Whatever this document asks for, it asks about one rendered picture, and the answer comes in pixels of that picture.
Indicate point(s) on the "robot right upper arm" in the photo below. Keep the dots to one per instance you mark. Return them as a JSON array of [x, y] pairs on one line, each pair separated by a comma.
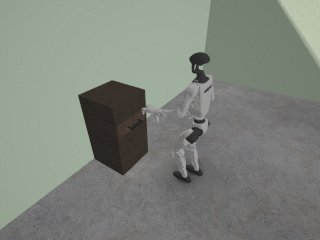
[[212, 96]]

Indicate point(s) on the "robot left hand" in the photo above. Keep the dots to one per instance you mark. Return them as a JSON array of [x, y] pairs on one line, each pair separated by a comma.
[[150, 109]]

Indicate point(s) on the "handle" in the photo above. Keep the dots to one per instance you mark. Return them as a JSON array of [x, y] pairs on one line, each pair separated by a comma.
[[134, 139], [135, 125]]

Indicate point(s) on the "cabinet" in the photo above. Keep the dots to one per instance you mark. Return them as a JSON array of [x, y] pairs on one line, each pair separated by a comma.
[[104, 108]]

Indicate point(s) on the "robot left upper arm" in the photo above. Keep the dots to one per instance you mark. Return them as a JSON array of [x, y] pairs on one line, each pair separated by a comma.
[[190, 92]]

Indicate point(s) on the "drawer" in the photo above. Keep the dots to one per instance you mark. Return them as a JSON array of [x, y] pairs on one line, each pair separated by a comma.
[[123, 129]]

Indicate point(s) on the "left robot forearm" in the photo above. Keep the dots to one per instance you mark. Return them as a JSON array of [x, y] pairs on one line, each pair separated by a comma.
[[167, 113]]

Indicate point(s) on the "robot right foot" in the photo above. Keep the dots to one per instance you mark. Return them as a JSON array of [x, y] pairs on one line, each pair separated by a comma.
[[190, 168]]

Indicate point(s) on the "robot right thigh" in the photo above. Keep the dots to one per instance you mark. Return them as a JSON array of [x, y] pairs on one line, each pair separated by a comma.
[[190, 146]]

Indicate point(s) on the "robot right hand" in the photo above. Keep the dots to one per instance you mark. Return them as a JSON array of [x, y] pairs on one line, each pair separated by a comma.
[[190, 116]]

